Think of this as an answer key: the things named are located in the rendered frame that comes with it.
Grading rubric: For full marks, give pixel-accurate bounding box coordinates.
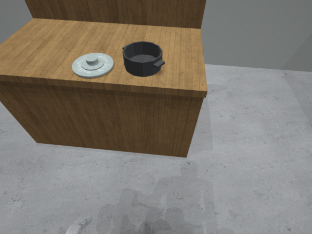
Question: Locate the knob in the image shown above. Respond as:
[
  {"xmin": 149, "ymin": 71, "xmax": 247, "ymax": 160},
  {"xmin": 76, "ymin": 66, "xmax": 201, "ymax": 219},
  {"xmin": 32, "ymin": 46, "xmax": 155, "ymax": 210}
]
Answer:
[{"xmin": 86, "ymin": 55, "xmax": 98, "ymax": 65}]

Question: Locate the pot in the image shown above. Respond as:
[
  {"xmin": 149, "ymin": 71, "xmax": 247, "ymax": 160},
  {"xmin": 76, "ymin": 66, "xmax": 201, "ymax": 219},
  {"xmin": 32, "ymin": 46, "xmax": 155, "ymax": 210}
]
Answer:
[{"xmin": 122, "ymin": 41, "xmax": 165, "ymax": 77}]

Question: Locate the robot left hand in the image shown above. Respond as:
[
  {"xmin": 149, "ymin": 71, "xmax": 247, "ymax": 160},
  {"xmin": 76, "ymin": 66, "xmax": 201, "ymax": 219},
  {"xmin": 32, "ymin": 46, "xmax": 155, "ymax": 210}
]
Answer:
[{"xmin": 65, "ymin": 216, "xmax": 92, "ymax": 234}]

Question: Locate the table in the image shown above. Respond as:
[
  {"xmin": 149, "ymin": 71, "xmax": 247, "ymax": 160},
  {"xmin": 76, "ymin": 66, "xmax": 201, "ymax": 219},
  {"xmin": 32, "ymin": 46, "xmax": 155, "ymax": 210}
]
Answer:
[{"xmin": 0, "ymin": 0, "xmax": 208, "ymax": 157}]

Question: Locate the lid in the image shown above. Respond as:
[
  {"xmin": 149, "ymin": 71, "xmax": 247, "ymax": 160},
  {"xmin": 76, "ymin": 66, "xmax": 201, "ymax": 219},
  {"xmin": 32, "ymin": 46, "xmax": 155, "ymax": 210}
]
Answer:
[{"xmin": 72, "ymin": 53, "xmax": 114, "ymax": 78}]

